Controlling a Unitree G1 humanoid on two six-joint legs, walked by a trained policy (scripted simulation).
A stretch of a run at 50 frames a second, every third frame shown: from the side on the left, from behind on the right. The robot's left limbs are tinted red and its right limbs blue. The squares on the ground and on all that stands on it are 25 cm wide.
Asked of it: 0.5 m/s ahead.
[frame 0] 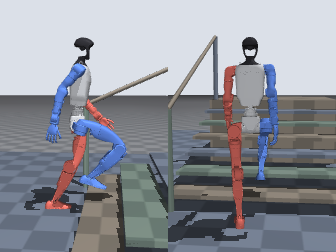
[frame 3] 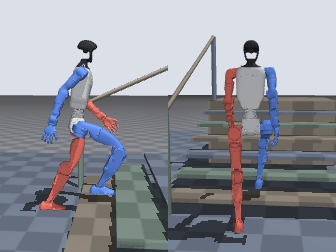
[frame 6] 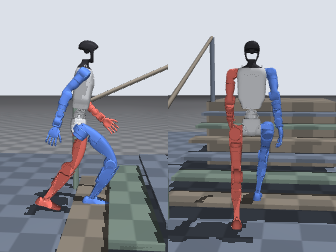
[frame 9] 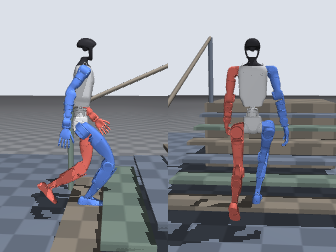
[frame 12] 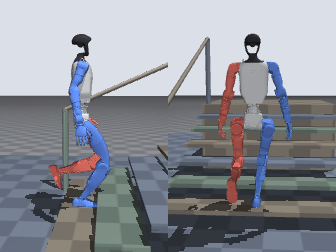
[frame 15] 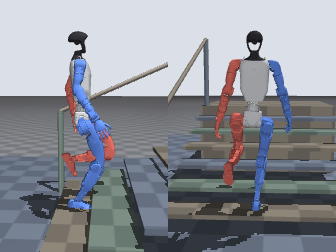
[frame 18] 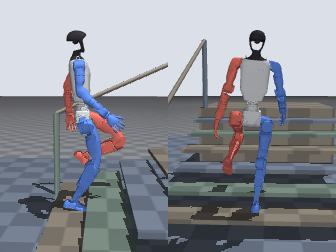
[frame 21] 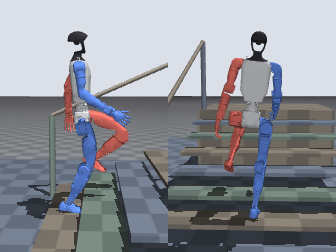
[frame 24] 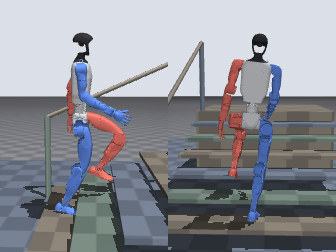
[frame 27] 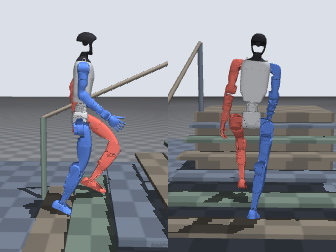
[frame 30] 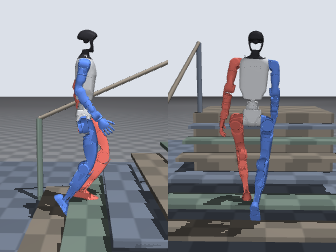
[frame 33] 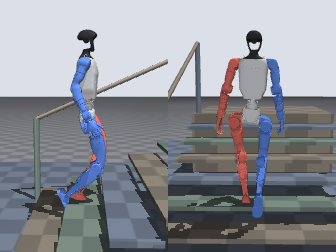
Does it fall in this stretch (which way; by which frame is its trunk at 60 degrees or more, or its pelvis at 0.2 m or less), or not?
no
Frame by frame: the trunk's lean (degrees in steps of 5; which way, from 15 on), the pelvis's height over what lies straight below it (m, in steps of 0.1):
0: 5, 0.8
3: 10, 0.8
6: 5, 0.6
9: 5, 0.7
12: 0, 0.7
15: 5, 0.7
18: 5, 0.8
21: 5, 0.8
24: 5, 0.7
27: 10, 0.7
30: 5, 0.7
33: 0, 0.7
